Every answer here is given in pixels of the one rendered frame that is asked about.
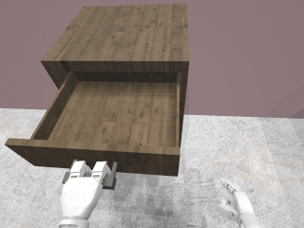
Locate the right robot forearm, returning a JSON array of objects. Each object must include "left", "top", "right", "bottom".
[{"left": 238, "top": 213, "right": 266, "bottom": 228}]

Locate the drawer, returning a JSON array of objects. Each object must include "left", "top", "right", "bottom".
[{"left": 5, "top": 71, "right": 181, "bottom": 177}]

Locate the left robot hand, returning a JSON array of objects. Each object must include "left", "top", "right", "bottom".
[{"left": 60, "top": 161, "right": 111, "bottom": 219}]

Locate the handle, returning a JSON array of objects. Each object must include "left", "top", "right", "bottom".
[{"left": 62, "top": 160, "right": 118, "bottom": 190}]

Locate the right robot hand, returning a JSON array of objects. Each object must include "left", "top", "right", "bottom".
[{"left": 218, "top": 179, "right": 255, "bottom": 224}]

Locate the left robot forearm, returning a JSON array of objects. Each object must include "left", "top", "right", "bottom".
[{"left": 57, "top": 218, "right": 89, "bottom": 228}]

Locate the cabinet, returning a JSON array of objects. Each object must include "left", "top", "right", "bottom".
[{"left": 40, "top": 3, "right": 190, "bottom": 149}]

